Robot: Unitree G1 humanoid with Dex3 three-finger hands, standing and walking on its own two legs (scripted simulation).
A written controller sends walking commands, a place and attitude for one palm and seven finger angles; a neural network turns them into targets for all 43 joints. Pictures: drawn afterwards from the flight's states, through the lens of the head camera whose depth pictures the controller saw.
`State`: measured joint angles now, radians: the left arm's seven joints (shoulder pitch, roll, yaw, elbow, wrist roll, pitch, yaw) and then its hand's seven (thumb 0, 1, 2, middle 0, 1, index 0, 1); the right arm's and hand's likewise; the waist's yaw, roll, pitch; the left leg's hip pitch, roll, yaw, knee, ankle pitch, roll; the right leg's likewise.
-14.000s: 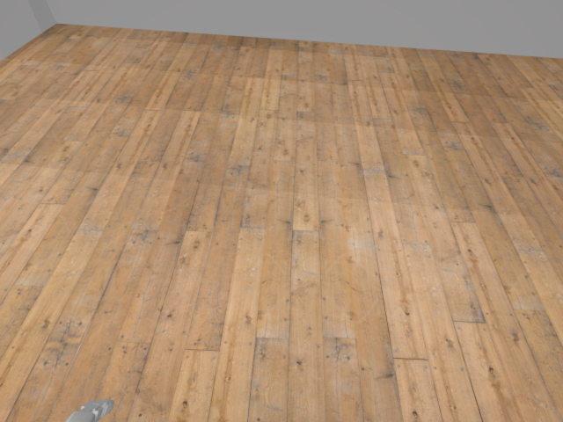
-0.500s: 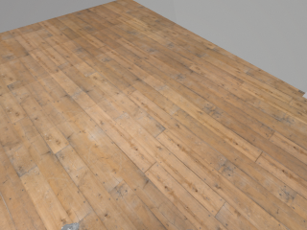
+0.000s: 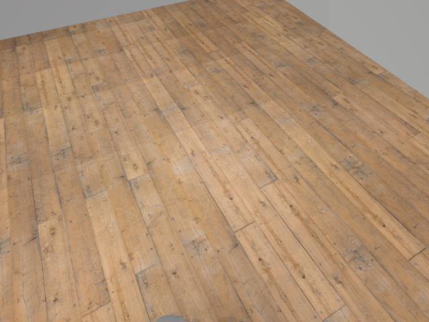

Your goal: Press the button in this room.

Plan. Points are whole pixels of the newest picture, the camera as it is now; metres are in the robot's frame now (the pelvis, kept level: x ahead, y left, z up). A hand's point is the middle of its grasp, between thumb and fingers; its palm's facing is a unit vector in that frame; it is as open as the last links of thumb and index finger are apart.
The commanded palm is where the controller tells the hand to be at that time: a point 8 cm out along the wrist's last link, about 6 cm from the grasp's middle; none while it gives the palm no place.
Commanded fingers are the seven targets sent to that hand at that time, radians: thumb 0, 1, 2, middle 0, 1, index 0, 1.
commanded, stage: turn or walk to find it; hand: left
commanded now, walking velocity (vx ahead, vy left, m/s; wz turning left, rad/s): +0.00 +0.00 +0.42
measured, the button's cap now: out of the picture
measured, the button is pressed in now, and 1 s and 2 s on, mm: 0 0 0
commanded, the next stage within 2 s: stand and wait in 1.68 s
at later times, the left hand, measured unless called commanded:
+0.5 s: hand out of the picture +0.06 +0.22 -0.16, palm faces +0.21 -0.94 -0.28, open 7.4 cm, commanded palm none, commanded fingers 0.00 0.90 0.90 -0.20 -0.30 -0.20 -0.30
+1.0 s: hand out of the picture -0.10 +0.21 -0.19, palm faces +0.48 -0.85 -0.23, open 7.4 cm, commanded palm none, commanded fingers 0.00 0.90 0.90 -0.20 -0.30 -0.20 -0.30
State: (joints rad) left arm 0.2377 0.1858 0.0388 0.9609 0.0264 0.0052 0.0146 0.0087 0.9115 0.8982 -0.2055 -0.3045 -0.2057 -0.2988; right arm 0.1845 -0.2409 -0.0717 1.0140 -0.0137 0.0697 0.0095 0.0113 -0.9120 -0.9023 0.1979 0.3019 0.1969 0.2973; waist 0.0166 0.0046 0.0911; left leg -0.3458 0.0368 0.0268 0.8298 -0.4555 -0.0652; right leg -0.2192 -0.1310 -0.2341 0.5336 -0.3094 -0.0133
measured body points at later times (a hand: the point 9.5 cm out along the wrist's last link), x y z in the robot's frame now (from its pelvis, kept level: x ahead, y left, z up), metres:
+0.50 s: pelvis +0.00 +0.00 -0.01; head +0.03 -0.01 +0.44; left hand +0.05 +0.27 -0.14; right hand +0.11 -0.23 -0.17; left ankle -0.02 +0.14 -0.74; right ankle +0.02 -0.11 -0.74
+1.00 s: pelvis -0.03 +0.02 -0.02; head -0.01 +0.05 +0.43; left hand -0.12 +0.26 -0.17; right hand +0.15 -0.18 -0.15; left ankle -0.08 +0.11 -0.74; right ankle +0.02 -0.11 -0.73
